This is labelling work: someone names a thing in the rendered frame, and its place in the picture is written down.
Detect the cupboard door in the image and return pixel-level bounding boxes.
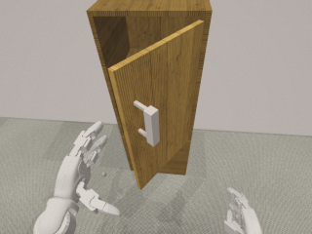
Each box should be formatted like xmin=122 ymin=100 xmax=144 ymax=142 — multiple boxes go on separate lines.
xmin=107 ymin=19 xmax=205 ymax=190

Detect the right robot hand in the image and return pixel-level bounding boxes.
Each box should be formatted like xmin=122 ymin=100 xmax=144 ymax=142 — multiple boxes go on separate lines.
xmin=224 ymin=187 xmax=263 ymax=234

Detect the robot left forearm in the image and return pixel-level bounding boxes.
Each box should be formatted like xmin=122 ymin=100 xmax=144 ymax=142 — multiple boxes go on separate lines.
xmin=33 ymin=197 xmax=80 ymax=234

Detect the left robot hand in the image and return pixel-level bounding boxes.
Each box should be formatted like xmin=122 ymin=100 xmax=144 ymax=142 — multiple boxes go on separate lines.
xmin=54 ymin=121 xmax=121 ymax=217

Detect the handle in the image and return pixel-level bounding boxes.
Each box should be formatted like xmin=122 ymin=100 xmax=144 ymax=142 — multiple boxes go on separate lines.
xmin=134 ymin=100 xmax=160 ymax=147

